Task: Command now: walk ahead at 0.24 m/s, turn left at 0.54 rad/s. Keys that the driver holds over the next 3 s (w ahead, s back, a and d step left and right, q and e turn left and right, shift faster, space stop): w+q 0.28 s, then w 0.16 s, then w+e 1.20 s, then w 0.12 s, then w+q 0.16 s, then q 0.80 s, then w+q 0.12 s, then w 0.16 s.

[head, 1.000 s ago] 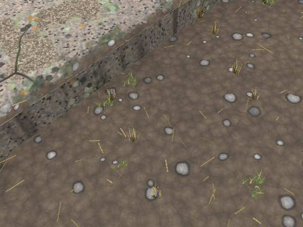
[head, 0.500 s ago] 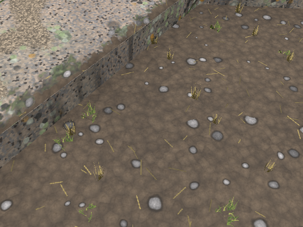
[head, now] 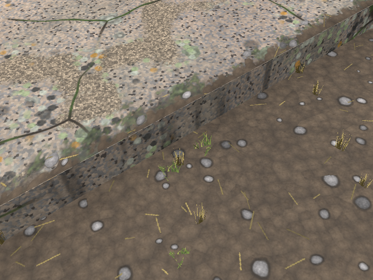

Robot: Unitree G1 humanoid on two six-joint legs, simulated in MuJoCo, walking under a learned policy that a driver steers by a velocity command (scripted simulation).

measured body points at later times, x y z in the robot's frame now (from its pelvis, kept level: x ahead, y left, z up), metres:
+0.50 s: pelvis +0.16 +0.10 +0.00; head +0.18 +0.12 +0.45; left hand +0.21 +0.38 -0.13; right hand +0.25 -0.16 -0.12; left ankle +0.05 +0.14 -0.75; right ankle +0.30 -0.02 -0.68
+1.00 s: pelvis +0.46 +0.13 +0.00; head +0.49 +0.12 +0.45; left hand +0.45 +0.41 -0.13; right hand +0.63 -0.11 -0.11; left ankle +0.56 +0.32 -0.68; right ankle +0.44 +0.08 -0.75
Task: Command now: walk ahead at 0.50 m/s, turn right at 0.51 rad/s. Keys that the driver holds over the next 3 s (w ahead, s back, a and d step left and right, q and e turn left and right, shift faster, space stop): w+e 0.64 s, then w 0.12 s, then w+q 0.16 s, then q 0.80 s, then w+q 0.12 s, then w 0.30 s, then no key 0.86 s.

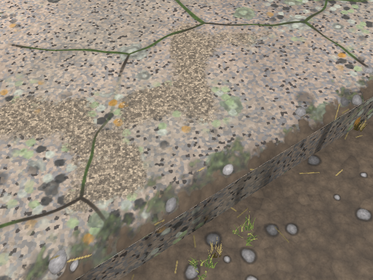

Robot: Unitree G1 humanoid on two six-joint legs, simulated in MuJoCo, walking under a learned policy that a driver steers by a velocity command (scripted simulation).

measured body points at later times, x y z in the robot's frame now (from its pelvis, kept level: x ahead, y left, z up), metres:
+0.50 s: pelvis +0.27 +0.04 +0.00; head +0.30 +0.04 +0.45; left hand +0.49 +0.25 -0.11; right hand +0.22 -0.24 -0.11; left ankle +0.27 +0.15 -0.74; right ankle +0.28 -0.10 -0.67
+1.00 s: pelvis +0.46 -0.10 +0.00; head +0.46 -0.12 +0.45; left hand +0.63 +0.10 -0.12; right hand +0.41 -0.36 -0.14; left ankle +0.52 +0.02 -0.61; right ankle +0.42 -0.14 -0.74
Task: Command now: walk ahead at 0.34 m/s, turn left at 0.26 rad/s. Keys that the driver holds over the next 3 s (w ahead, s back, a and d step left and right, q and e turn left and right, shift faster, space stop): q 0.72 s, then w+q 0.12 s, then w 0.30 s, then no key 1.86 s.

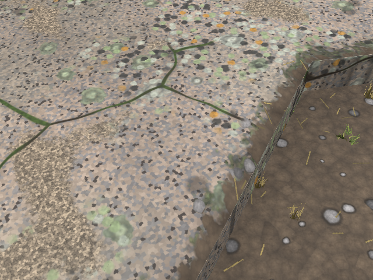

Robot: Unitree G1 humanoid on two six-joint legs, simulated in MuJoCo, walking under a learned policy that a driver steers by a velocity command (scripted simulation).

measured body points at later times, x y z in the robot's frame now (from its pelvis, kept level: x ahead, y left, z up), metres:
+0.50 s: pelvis +0.21 +0.09 +0.02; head +0.26 +0.08 +0.47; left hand +0.14 +0.34 -0.11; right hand +0.49 -0.01 -0.07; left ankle +0.31 +0.18 -0.56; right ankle +0.03 -0.07 -0.62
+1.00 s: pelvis +0.40 +0.14 +0.19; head +0.41 +0.16 +0.63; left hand +0.46 +0.42 +0.09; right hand +0.58 -0.07 +0.07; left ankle +0.31 +0.18 -0.56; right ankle +0.56 +0.09 -0.51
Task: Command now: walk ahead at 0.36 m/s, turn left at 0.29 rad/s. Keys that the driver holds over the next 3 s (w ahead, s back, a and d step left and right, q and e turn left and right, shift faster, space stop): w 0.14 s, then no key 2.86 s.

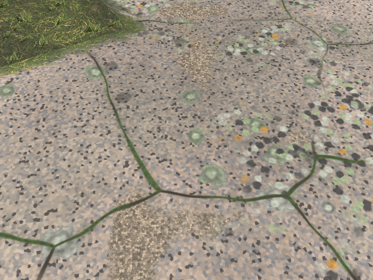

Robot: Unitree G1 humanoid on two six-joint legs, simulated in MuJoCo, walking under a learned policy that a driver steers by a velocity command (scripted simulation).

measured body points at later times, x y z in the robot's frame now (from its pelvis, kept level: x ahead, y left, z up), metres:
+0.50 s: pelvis +0.22 -0.04 +0.00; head +0.25 -0.05 +0.45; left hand +0.23 +0.20 -0.13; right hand +0.41 -0.25 -0.11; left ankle +0.34 +0.05 -0.71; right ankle +0.12 -0.12 -0.74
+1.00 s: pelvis +0.29 -0.04 +0.00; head +0.28 -0.05 +0.45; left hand +0.32 +0.19 -0.14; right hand +0.36 -0.28 -0.14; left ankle +0.34 +0.04 -0.74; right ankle +0.28 -0.16 -0.74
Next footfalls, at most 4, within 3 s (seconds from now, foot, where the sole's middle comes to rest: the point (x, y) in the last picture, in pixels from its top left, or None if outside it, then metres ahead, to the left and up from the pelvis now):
0.08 right None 0.16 -0.12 -0.78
0.54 left None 0.38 0.04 -0.78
0.84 right None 0.32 -0.15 -0.78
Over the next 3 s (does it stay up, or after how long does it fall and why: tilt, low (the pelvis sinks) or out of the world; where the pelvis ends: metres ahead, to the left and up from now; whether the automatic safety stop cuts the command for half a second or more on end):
stays up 0.34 -0.05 0.00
